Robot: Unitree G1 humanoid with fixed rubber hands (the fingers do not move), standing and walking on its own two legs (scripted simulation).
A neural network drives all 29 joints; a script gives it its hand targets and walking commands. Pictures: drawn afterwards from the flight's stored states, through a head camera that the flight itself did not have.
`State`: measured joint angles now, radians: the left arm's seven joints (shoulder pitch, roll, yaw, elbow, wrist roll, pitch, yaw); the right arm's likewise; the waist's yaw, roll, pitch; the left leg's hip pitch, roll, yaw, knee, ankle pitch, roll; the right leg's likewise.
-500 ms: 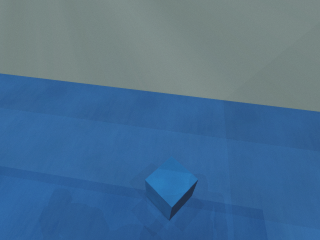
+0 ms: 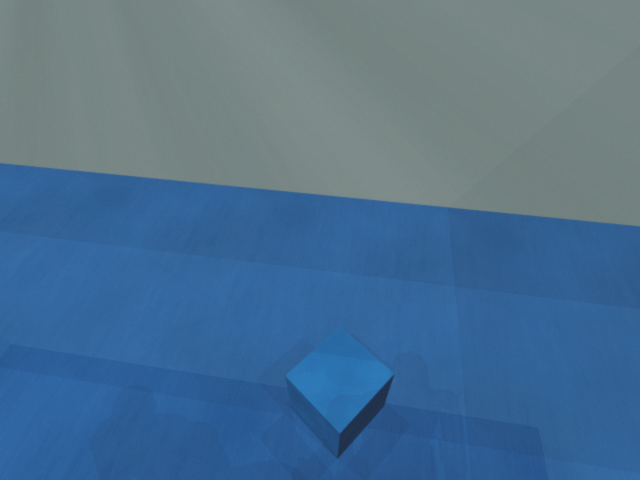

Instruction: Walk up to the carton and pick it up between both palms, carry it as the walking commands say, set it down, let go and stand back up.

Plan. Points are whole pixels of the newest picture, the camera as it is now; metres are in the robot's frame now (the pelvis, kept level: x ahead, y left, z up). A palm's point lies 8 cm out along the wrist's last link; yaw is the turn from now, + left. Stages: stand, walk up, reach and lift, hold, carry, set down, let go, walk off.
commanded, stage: walk up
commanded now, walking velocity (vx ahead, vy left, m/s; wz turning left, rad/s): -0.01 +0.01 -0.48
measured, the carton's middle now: (338, 392) +0.48 -0.01 -0.65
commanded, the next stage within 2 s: none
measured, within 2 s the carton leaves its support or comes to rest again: neither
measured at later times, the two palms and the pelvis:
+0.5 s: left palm out of the picture +0.09 +0.29 -0.13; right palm out of the picture -0.06 -0.16 -0.14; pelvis -0.03 +0.07 +0.00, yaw -14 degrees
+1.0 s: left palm (36, 431) +0.22 +0.45 -0.15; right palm out of the picture +0.14 -0.09 -0.12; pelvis +0.11 +0.19 -0.02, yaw -28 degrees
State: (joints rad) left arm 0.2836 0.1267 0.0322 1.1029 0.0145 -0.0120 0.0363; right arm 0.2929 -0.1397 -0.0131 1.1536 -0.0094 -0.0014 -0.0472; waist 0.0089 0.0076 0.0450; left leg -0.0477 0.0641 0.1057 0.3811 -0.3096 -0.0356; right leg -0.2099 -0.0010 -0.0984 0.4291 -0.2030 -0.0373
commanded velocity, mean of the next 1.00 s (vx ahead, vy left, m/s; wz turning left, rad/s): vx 0.07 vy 0.17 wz -0.41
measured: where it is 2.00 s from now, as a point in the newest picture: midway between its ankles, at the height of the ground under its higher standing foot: outside the picture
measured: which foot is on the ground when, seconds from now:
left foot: down 0.00-0.00, up 0.02-0.24, down 0.26-0.54, up 0.56-0.92, down 0.94-1.00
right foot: down 0.00-0.26, up 0.28-0.54, down 0.56-0.94, up 0.96-1.00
